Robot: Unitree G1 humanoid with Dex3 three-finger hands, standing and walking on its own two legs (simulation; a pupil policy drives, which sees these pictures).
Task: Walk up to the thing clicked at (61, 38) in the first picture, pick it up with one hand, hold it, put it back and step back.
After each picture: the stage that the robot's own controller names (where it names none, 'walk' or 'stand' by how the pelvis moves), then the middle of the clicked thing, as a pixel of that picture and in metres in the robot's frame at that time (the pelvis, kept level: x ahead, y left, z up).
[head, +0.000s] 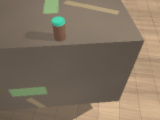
stand; (59, 29) +0.73 +0.11 -0.01
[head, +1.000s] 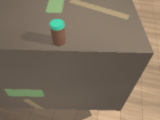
rise first; (58, 33) +0.64 +0.13 +0.00
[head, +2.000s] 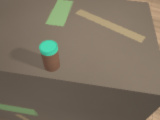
rise first; (50, 56) +0.47 +0.13 +0.02
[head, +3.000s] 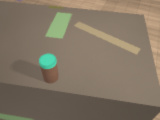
stand; (49, 69) +0.45 +0.14 -0.02
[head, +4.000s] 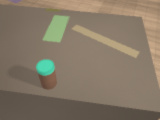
stand; (47, 75) +0.43 +0.14 -0.02
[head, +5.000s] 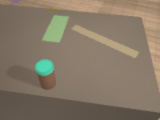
stand; (46, 75) +0.43 +0.14 -0.02
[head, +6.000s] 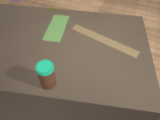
stand; (46, 75) +0.42 +0.14 -0.02
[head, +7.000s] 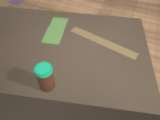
rise first; (45, 77) +0.42 +0.16 -0.02
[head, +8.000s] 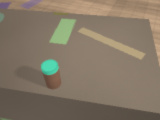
go down; (51, 74) +0.43 +0.15 -0.01
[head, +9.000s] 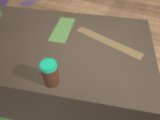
go down; (50, 73) +0.44 +0.14 -0.01
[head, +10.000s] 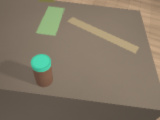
go down; (42, 71) +0.42 +0.14 +0.01
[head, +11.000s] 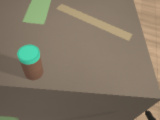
close in; (31, 63) +0.43 +0.15 +0.03
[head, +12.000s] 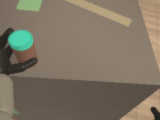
close; (24, 50) +0.45 +0.16 +0.06
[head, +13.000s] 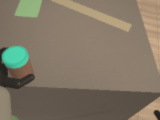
lift; (20, 66) +0.39 +0.17 +0.06
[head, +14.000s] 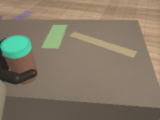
lift; (21, 61) +0.32 +0.16 +0.22
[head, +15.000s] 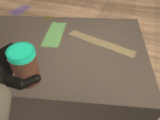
hold; (25, 66) +0.32 +0.16 +0.19
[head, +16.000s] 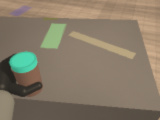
hold; (27, 74) +0.32 +0.16 +0.16
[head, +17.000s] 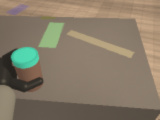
crouch; (29, 70) +0.33 +0.15 +0.16
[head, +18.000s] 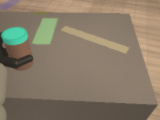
crouch; (19, 49) +0.41 +0.18 +0.17
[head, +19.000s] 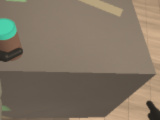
lower; (7, 41) +0.47 +0.17 +0.08
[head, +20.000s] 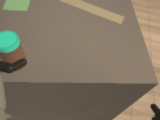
lower; (11, 52) +0.44 +0.17 +0.07
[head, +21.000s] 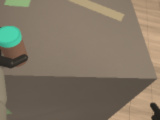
lower; (13, 47) +0.45 +0.17 +0.07
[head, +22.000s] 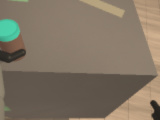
lower; (11, 41) +0.47 +0.17 +0.08
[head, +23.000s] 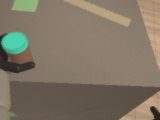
open; (19, 52) +0.44 +0.16 +0.06
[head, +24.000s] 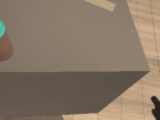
rise; out of the picture +0.46 +0.18 +0.08
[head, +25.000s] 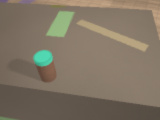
sink last; (45, 66) +0.44 +0.16 +0.04
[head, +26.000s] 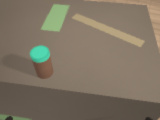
stand; (42, 62) +0.44 +0.16 +0.04
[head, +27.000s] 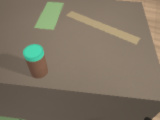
stand; (36, 62) +0.43 +0.17 +0.05
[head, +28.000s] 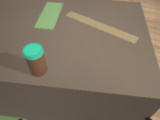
stand; (36, 60) +0.44 +0.17 +0.05
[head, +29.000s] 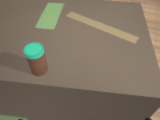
stand; (36, 60) +0.45 +0.17 +0.05
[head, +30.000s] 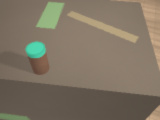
stand; (38, 59) +0.45 +0.16 +0.04
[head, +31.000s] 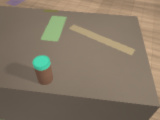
stand; (43, 70) +0.45 +0.16 -0.02
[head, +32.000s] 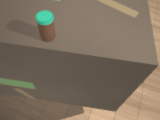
walk; (46, 27) +0.59 +0.14 +0.00
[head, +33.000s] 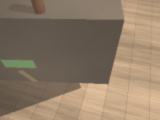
walk; (37, 2) +0.85 +0.27 +0.01
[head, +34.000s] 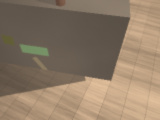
stand; out of the picture +1.06 +0.14 +0.00
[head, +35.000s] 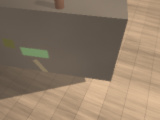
stand; out of the picture +1.07 +0.14 -0.02
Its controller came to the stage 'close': yes
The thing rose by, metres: 0.20
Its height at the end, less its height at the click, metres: +0.00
